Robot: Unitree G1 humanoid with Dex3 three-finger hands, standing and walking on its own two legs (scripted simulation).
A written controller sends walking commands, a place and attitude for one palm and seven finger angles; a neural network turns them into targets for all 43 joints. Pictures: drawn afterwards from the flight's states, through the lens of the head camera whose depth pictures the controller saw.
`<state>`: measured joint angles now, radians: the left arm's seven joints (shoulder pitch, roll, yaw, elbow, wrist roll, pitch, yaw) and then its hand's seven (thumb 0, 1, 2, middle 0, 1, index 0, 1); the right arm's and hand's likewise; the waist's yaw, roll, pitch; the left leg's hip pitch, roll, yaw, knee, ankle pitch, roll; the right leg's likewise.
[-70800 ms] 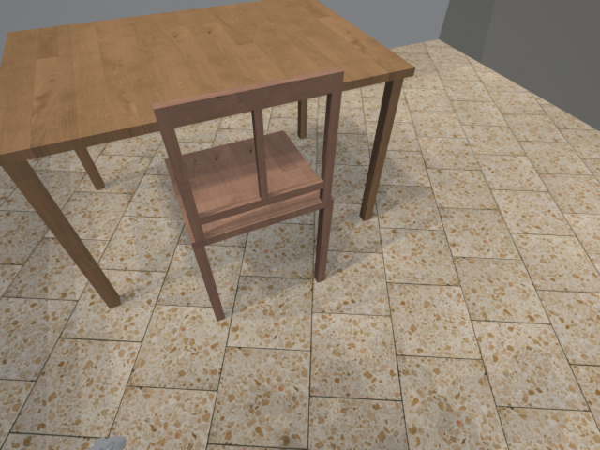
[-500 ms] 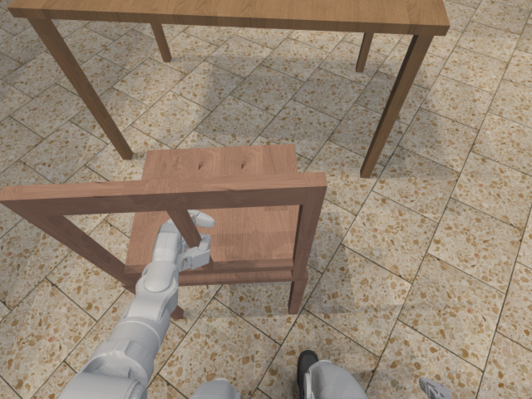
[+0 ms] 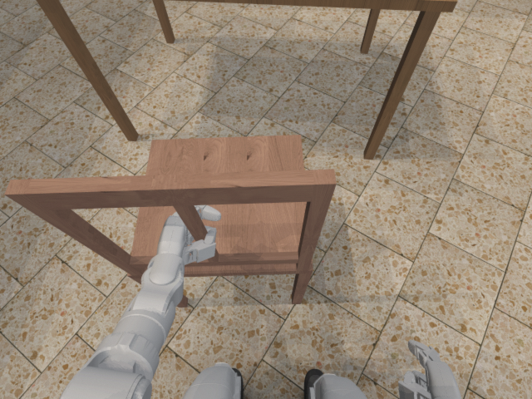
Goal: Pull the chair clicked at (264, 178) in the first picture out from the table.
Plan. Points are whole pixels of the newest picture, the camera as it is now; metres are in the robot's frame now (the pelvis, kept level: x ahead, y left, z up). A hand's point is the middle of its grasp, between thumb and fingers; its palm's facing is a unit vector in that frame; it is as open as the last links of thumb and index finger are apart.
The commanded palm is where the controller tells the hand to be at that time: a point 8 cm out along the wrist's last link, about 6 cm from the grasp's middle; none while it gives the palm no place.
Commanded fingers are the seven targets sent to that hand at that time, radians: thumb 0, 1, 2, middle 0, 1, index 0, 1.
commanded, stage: step backward, pulling the chair out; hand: left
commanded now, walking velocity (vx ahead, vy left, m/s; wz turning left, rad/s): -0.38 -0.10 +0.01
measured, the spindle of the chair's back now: (200, 234) +0.37 +0.13 -0.09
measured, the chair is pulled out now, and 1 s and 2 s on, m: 0.48 0.66 0.66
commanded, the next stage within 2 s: stop walking, hand still on the chair in 0.42 s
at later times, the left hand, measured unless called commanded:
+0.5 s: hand (207, 308) +0.24 +0.11 -0.07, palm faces -0.03 -0.98 -0.19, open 5.4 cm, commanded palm +0.23 +0.16 -0.07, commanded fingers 0.00 0.90 0.90 -0.50 -1.45 -0.50 -1.45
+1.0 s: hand (195, 360) +0.17 +0.11 -0.06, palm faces -0.05 -0.98 -0.17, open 5.4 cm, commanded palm +0.15 +0.17 -0.05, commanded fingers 0.00 0.90 0.90 -0.50 -1.45 -0.50 -1.45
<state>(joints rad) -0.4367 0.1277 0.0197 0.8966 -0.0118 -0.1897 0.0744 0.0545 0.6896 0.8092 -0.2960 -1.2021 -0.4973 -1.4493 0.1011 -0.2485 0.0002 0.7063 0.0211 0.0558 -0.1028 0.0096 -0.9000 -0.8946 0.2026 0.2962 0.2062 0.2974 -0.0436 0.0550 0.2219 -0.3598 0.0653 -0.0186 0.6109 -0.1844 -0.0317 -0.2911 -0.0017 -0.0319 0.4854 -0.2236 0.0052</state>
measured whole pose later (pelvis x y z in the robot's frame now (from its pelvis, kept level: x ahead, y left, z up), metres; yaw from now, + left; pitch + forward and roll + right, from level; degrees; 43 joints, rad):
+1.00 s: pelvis -0.11 +0.01 +0.00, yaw -2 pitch -2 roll -1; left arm -0.17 0.09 -0.04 0.81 -0.04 -0.11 0.07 0.07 0.68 0.82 -0.28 -1.20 -0.50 -1.45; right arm 0.28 -0.19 0.03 0.73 0.03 0.06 -0.09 0.01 -0.90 -0.89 0.20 0.30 0.20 0.30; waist -0.02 0.07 0.06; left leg -0.09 0.06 0.02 0.49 -0.37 -0.04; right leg -0.28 -0.02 -0.05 0.50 -0.20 0.00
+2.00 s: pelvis -0.13 +0.01 -0.02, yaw -1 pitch +8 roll +1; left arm -0.10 0.16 0.01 0.48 -0.07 0.06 0.03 0.00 -0.43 0.26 -0.32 -0.98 -0.34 -1.00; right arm 0.25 -0.28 -0.02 0.64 0.04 -0.06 -0.02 0.01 -0.90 -0.90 0.20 0.30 0.20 0.30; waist -0.06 0.04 -0.05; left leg -0.42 0.02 0.02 0.70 -0.43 -0.02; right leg -0.60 -0.06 -0.04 0.70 -0.25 0.01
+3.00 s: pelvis -0.12 +0.01 -0.04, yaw +1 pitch +8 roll +0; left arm 0.31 0.17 -0.08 0.03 -0.06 0.19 -0.01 -0.01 -0.54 0.21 0.00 0.00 0.00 0.00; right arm 0.22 -0.27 0.03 0.51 0.04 -0.13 -0.05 0.01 -0.90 -0.90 0.20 0.30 0.20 0.30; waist -0.04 0.06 -0.08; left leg -0.48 0.02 -0.03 0.84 -0.50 -0.03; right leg -0.64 -0.08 -0.08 0.83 -0.33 0.01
